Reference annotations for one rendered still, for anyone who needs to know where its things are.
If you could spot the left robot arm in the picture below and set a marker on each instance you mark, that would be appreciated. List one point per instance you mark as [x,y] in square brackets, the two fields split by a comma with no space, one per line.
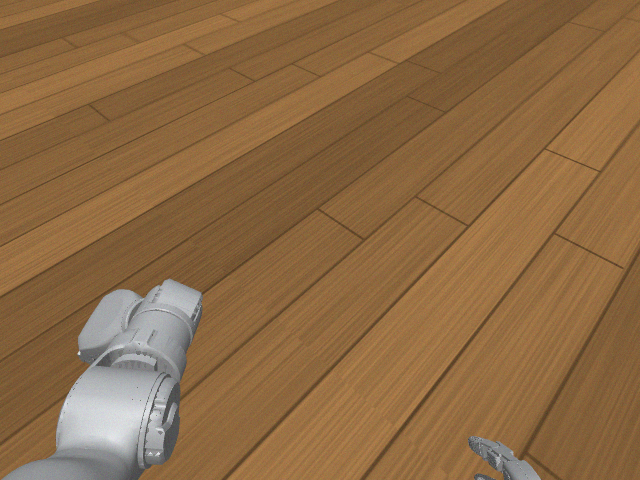
[122,414]

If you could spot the left robot hand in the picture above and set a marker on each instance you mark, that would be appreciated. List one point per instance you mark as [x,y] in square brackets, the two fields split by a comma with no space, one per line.
[104,324]

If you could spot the right robot hand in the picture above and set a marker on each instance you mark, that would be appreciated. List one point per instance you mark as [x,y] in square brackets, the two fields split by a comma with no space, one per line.
[501,458]

